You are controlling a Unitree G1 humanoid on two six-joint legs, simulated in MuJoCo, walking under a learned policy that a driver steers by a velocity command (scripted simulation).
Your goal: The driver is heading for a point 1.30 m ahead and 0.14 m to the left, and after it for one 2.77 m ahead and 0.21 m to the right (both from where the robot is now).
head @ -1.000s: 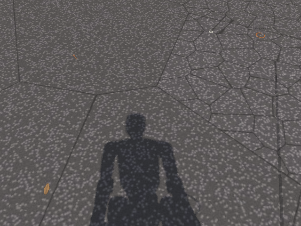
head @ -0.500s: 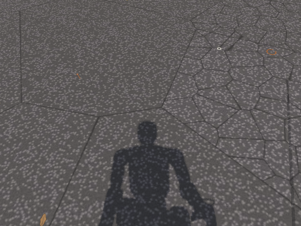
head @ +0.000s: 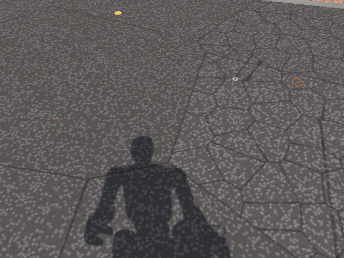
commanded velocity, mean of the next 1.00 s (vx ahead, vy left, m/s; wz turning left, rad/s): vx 0.50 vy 0.00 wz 0.00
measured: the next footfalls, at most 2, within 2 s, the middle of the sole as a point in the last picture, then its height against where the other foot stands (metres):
right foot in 0.30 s outside the picture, level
left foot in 0.88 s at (155, 226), level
